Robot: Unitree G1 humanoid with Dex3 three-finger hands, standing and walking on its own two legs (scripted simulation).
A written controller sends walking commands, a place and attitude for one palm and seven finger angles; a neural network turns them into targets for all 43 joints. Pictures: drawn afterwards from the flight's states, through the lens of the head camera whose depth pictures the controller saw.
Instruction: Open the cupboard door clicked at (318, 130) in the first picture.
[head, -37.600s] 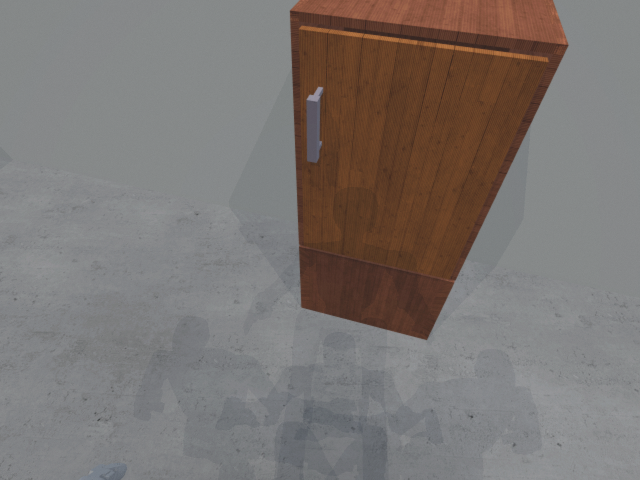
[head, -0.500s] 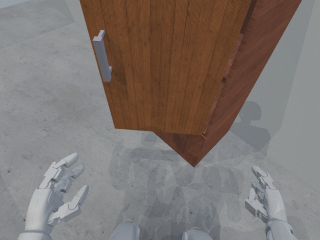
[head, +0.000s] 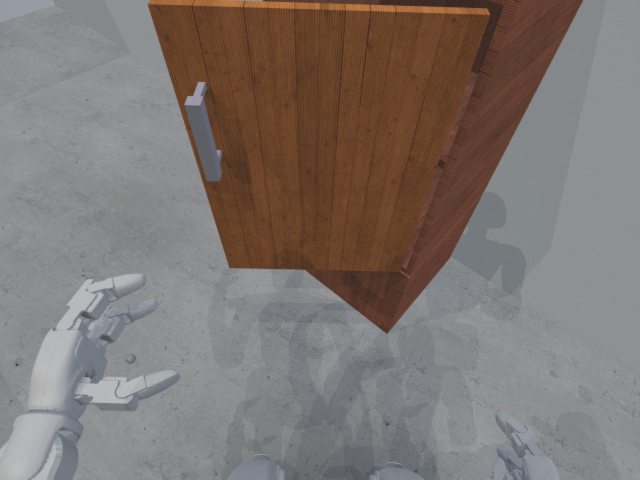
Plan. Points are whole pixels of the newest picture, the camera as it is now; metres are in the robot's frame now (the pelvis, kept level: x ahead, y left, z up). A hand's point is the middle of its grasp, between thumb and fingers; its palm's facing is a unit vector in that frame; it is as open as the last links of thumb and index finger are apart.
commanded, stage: raise the hand with hooked fingers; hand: left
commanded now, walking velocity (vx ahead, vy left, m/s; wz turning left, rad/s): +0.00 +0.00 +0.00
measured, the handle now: (207, 133) +0.57 +0.20 +0.09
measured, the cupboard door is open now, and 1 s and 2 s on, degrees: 41 41 41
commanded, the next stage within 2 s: move the hooked fingers beside the handle in 1.14 s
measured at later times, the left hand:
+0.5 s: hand (87, 295) +0.29 +0.27 +0.10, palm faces +0.07 -1.00 -0.05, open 13.9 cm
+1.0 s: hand (99, 271) +0.31 +0.26 +0.11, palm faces +0.08 -1.00 -0.03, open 14.0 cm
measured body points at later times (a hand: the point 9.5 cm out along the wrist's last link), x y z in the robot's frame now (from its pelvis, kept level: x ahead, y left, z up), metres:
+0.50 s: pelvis +0.02 +0.00 +0.02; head +0.05 +0.01 +0.47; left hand +0.28 +0.32 +0.10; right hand +0.19 -0.23 -0.06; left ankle +0.02 +0.11 -0.68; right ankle +0.02 -0.12 -0.68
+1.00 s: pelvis +0.02 -0.01 +0.03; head +0.05 -0.01 +0.48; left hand +0.30 +0.31 +0.11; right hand +0.16 -0.27 -0.06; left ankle +0.02 +0.11 -0.68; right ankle +0.02 -0.12 -0.68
